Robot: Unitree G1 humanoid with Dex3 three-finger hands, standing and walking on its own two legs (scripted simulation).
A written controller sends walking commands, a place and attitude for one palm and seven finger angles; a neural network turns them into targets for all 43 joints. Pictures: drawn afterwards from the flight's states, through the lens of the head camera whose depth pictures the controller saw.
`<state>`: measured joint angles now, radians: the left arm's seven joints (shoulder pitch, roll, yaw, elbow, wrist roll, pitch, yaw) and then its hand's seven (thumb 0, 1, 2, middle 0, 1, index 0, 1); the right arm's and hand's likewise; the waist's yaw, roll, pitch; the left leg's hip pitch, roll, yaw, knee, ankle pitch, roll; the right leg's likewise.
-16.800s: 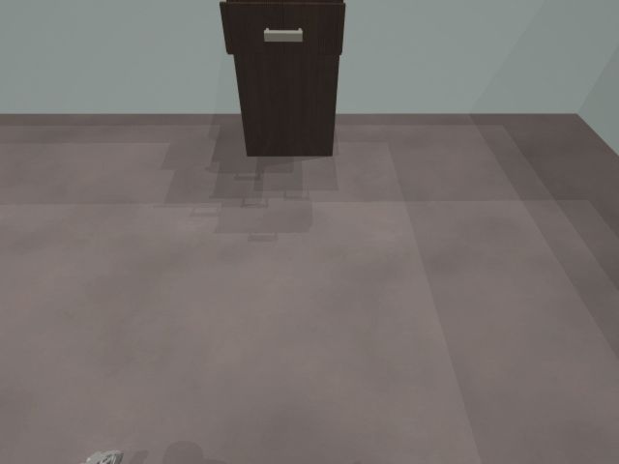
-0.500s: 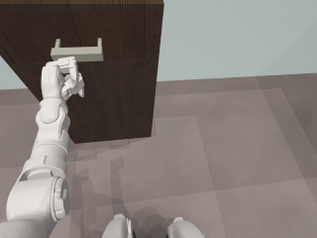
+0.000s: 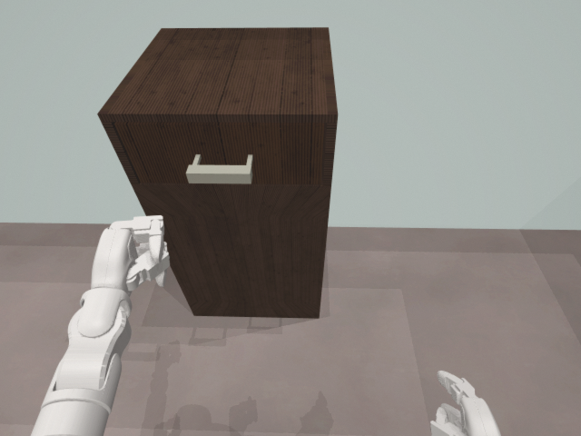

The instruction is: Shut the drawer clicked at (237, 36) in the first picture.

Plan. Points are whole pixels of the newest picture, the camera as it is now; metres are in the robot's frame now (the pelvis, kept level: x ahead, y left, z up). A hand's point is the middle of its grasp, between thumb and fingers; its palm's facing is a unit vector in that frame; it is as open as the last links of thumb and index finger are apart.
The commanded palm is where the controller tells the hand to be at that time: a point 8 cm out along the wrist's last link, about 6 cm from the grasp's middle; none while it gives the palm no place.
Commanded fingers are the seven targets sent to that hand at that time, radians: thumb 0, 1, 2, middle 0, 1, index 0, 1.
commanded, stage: draw the hand back to the body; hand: left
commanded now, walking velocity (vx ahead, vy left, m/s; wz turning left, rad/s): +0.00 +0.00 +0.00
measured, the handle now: (221, 166) +0.62 +0.18 +0.00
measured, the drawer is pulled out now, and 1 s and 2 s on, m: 0.00 0.00 0.00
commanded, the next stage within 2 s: step back with the hand held close in 0.74 s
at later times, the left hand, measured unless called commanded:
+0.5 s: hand (61, 314) +0.20 +0.23 +0.17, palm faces +0.36 -0.86 -0.35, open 3.2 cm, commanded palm +0.15 +0.28 +0.19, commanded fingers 0.00 0.90 0.90 -1.40 -1.60 -1.40 -1.60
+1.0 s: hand (19, 318) +0.19 +0.25 +0.19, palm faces +0.38 -0.82 -0.43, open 3.2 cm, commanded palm +0.13 +0.29 +0.19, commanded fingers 0.00 0.90 0.90 -1.40 -1.60 -1.40 -1.60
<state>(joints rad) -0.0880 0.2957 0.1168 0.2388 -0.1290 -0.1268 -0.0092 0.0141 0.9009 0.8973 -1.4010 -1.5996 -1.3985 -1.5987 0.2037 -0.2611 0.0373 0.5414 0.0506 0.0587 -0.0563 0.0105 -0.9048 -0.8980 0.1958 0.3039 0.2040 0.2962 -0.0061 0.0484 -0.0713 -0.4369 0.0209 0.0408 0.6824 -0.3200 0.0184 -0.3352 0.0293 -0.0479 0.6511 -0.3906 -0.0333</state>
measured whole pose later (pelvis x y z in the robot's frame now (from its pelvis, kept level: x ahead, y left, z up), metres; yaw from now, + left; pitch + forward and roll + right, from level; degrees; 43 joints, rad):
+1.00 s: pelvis +0.00 +0.01 +0.02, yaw +0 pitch -3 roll -1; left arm 0.54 0.36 0.34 -0.47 -0.07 -0.16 0.09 0.01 0.89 0.90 -1.41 -1.60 -1.40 -1.60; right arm 0.17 -0.24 0.03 0.58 -0.01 -0.02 -0.06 0.01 -0.90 -0.90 0.20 0.30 0.21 0.30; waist 0.03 0.07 0.01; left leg -0.19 0.01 0.04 0.45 -0.22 0.03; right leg -0.06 0.03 -0.04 0.35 -0.25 -0.02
